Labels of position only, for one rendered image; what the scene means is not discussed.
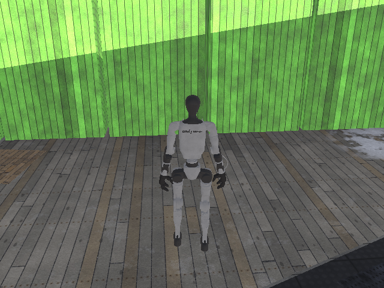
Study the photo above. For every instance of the left robot hand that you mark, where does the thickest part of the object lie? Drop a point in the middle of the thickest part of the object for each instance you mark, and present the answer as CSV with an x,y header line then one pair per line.
x,y
163,183

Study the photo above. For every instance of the left robot forearm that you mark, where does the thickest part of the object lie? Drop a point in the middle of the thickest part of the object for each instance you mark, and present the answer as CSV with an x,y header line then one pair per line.
x,y
166,163

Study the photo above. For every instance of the right robot hand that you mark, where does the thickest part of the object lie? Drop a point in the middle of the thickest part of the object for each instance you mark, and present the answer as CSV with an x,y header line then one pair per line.
x,y
222,179

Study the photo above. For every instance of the humanoid robot head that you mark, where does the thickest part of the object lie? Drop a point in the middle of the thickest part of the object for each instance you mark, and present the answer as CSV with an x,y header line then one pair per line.
x,y
192,103

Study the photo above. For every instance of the right robot upper arm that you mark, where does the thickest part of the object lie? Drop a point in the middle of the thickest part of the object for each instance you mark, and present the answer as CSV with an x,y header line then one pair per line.
x,y
210,126

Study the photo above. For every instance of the right robot forearm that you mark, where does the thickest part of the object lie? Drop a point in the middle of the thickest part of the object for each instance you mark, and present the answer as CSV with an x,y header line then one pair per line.
x,y
219,162

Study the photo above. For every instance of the left robot upper arm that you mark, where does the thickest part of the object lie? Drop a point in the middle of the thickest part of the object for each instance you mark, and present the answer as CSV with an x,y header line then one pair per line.
x,y
173,126

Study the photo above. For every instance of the right robot thigh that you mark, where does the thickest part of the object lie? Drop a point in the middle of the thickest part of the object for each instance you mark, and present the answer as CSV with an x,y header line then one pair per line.
x,y
205,183

